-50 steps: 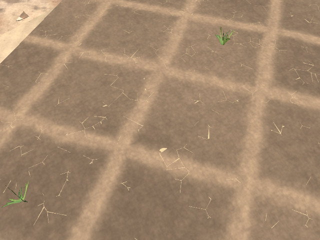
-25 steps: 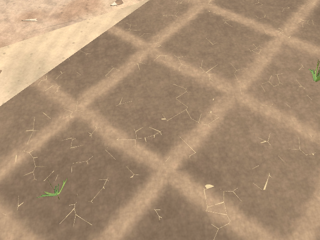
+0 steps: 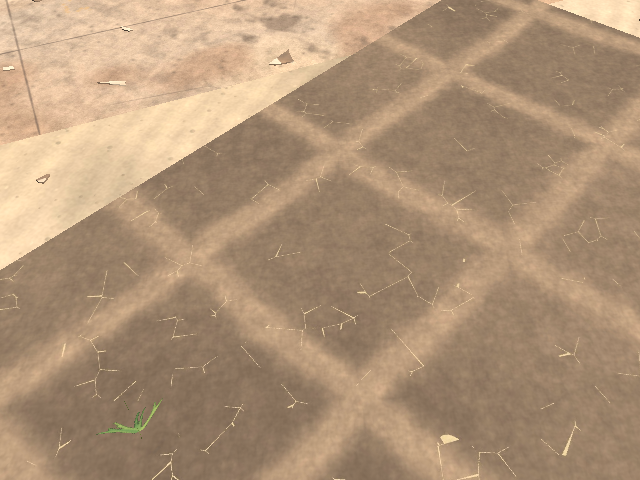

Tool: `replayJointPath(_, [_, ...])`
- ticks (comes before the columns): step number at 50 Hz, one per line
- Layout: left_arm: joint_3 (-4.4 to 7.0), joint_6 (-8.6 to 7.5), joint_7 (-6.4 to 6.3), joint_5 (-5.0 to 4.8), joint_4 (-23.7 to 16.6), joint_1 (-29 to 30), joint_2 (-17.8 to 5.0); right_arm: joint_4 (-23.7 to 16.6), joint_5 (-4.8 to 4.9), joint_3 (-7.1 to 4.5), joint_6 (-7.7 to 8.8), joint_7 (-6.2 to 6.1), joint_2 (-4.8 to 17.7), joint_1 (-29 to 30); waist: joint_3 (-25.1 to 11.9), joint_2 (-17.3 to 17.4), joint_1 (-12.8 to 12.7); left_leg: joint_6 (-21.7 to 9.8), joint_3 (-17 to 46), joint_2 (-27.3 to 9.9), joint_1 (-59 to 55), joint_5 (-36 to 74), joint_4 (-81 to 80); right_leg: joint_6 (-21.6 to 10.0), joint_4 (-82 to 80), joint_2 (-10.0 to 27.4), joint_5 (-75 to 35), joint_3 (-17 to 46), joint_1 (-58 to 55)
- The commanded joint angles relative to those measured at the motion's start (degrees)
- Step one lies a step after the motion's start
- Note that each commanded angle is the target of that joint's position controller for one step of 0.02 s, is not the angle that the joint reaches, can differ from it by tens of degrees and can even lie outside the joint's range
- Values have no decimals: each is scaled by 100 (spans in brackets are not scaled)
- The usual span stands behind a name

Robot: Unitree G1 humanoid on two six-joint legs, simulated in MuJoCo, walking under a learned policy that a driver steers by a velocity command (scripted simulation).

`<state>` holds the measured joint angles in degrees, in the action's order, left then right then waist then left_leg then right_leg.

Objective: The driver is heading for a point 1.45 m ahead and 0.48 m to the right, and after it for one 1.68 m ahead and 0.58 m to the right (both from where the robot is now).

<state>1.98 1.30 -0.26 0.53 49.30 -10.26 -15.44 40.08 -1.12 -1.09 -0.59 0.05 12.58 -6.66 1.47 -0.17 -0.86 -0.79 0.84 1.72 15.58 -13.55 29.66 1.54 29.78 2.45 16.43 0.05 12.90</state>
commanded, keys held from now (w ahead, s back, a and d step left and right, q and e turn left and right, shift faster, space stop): no key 0.98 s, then w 0.02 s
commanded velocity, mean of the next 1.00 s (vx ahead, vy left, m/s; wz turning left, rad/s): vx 0.00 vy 0.00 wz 0.01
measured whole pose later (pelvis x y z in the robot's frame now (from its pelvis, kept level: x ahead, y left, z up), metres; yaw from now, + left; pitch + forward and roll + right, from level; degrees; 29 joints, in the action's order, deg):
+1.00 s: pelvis +0.01 -0.02 +0.00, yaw +0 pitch -2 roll +0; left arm 0.3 -0.2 -2.0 0.2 61.8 -14.1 -12.2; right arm 63.5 0.0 -1.9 -0.7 -2.7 12.1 -11.0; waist 2.2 0.0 -0.1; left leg 1.2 1.6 -0.8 12.0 -13.2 26.8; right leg -0.2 26.6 -0.1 15.7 -0.5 9.4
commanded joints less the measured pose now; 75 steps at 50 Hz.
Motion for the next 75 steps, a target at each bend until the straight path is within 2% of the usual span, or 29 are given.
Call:
replayJointPath(1, [126, -107, 6, 33, -251, 207, -656, -221, -25, -242, 66, -44, 802, 74, -167, -450, 121, -49, 333, -307, -522, 74, -428, -335, -836, 339, -46, 432, 407])
replayJointPath(2, [114, -145, -10, 60, -199, 224, -634, -187, -4, -246, 41, -88, 749, 110, -157, -414, 116, -77, 339, -342, -569, 205, -397, -250, -874, 296, -36, 402, 446])
replayJointPath(5, [69, -247, -49, 22, -45, 75, -554, -28, 2, -261, -5, -141, 683, -17, -140, -295, 75, -91, 374, -362, -526, 525, -432, -147, -787, 215, -284, 304, 283])
replayJointPath(15, [23, -213, -116, -3, 334, 2, -499, 683, 55, -318, 49, -195, 673, -277, -109, 44, 27, 30, 304, -358, -559, 850, -501, -215, -754, 99, -497, 227, 60])
replayJointPath(32, [-26, -185, -153, -23, 869, -209, -384, 1695, 95, -262, 40, -280, 650, -430, 1, 0, 60, 63, 190, -340, -618, 862, -608, -232, -860, -41, -670, 126, -6])
replayJointPath(49, [-75, -184, -187, -32, 1120, -605, -257, 2218, 111, -165, 29, -288, 535, -551, 88, 25, 79, 71, 116, -312, -526, 737, -662, -245, -888, -97, -638, 94, 19])
replayJointPath(50, [-83, -176, -195, -36, 1183, -726, -213, 2287, 112, -147, 23, -291, 470, -654, -43, -1, 80, 63, 24, -233, -569, 192, -641, -267, -930, -145, -46, 57, -31])
replayJointPath(51, [-47, -156, -216, -75, 1193, -765, -301, 2311, 145, -158, 15, -300, 487, -685, 38, -81, 72, 28, -131, -82, -424, -686, -464, -359, -956, -176, 908, 88, 57])
replayJointPath(52, [5, -144, -237, -112, 1154, -758, -455, 2294, 168, -176, 24, -308, 527, -680, 227, -215, 57, -27, -237, 23, -102, -1566, -254, -509, -1030, -87, 1908, 271, 220])
replayJointPath(53, [38, -157, -247, -134, 1109, -804, -539, 2232, 163, -178, 64, -302, 533, -585, 478, -325, 8, -85, -253, 42, 296, -2000, -46, -681, -1222, 137, 2646, 605, 365])
replayJointPath(54, [83, -202, -241, -161, 1106, -965, -655, 2147, 161, -158, 144, -274, 441, -451, 636, -552, -71, -110, -302, 37, 669, -1890, 307, -896, -1485, 510, 3070, 1145, 314])
replayJointPath(55, [152, -258, -229, -191, 1130, -1142, -817, 2087, 171, -126, 244, -223, 287, -383, 656, -912, -119, -95, -444, 32, 900, -1383, 913, -1174, -1846, 1035, 3316, 1862, 164])
replayJointPath(56, [203, -305, -222, -208, 1131, -1182, -899, 2041, 188, -116, 334, -165, 248, -331, 747, -1058, -125, -155, -301, -177, 982, -1080, 1398, -1432, -2088, 1478, 3246, 2437, 265])
replayJointPath(57, [202, -345, -212, -185, 1063, -1063, -833, 2017, 228, -131, 404, -111, 278, -344, 797, -981, -38, -247, -203, -318, 1058, -1178, 1589, -1509, -2154, 1619, 3037, 2574, 312])
replayJointPath(58, [197, -377, -190, -194, 974, -875, -790, 2011, 271, -126, 456, -70, 252, -430, 833, -941, 88, -351, -171, -395, 965, -1390, 1336, -1446, -2089, 1589, 2807, 2434, 365])
replayJointPath(59, [191, -389, -166, -250, 866, -598, -752, 2071, 298, -128, 504, -46, 231, -661, 824, -867, 287, -451, -231, -396, 438, -1277, 604, -1264, -1915, 1387, 2492, 2043, 584])
replayJointPath(60, [186, -378, -142, -294, 764, -336, -720, 2274, 289, -168, 533, -44, 256, -1106, 727, -710, 515, -467, -429, -204, -525, -755, -194, -1044, -1597, 993, 2082, 1478, 1001])
replayJointPath(61, [173, -386, -124, -284, 692, -261, -648, 2481, 238, -234, 529, -51, 370, -1524, 574, -411, 614, -377, -367, -88, -1245, -325, -439, -865, -979, 589, 1492, 987, 1302])
replayJointPath(62, [79, -436, -83, -216, 608, -162, -327, 2632, 210, -331, 532, -72, 673, -2239, 229, 553, 825, -560, 910, -920, -2041, -773, -1019, -570, 665, 70, 777, 245, 1876])
replayJointPath(63, [16, -543, -94, -196, 363, -153, -39, 2696, 246, -489, 569, -19, 1422, -2947, -62, 1944, 945, -1371, 3291, -2162, -2705, -1575, -1930, -334, 2321, -551, 1258, -296, 2986])
replayJointPath(64, [70, -623, -93, -304, 310, -7, -255, 2645, 136, -355, 671, 6, 1065, -2688, 192, 1273, 765, -1681, 4057, -2530, -2366, -2120, -2114, -415, 3520, -298, 1582, 312, 3494])
replayJointPath(65, [81, -692, -40, -386, 306, -17, -305, 2467, 139, -256, 752, 11, 729, -2220, 537, 761, 539, -1522, 3519, -2362, -2225, -2046, -2091, -555, 3967, -8, 1022, 529, 3860])
replayJointPath(66, [88, -741, -3, -357, 380, -104, -295, 2337, 149, -210, 789, 38, 630, -1903, 538, 568, 398, -1294, 2854, -2081, -2160, -1612, -2100, -629, 3976, 184, 460, 461, 3893])
replayJointPath(67, [139, -781, 11, -277, 387, -51, -387, 2259, 168, -176, 784, 67, 592, -1727, 570, 421, 319, -1105, 2316, -1896, -2111, -899, -2136, -636, 3703, 321, 12, 411, 3871])
replayJointPath(68, [188, -790, 42, -219, 376, 40, -459, 2239, 150, -116, 750, 69, 430, -1731, 526, 422, 296, -939, 1780, -1680, -2012, -143, -2164, -601, 3404, 419, -295, 335, 3639])
replayJointPath(69, [195, -774, 82, -203, 375, 65, -394, 2253, 124, -80, 706, 51, 341, -1867, 439, 513, 305, -866, 1386, -1509, -1959, 442, -2175, -536, 3172, 430, -480, 211, 3423])
replayJointPath(72, [116, -691, 138, -178, 156, 607, -94, 2233, 88, -80, 616, -62, 533, -2084, 482, 458, 379, -933, 785, -1343, -1713, 1440, -2260, -287, 2279, 351, -922, -75, 3250])
replayJointPath(75, [14, -679, 174, -199, -166, 1421, 40, 2164, 92, -114, 587, -137, 764, -2167, 644, 492, 535, -925, 437, -1232, -1194, 1448, -2462, -201, 990, 117, -1538, -325, 2610])
Velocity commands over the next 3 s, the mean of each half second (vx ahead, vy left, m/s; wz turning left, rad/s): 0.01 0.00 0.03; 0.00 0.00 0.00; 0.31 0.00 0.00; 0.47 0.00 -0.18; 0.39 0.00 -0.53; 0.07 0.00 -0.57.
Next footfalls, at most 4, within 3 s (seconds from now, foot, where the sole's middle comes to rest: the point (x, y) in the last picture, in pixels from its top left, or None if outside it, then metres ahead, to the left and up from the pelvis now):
1.68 right None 0.45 -0.13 -0.77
2.20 left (314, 374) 0.75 0.06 -0.77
2.66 right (435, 358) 0.79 -0.22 -0.77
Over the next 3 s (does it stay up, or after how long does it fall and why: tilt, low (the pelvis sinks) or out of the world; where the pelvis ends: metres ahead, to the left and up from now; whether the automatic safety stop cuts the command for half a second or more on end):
stays up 0.76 -0.08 0.00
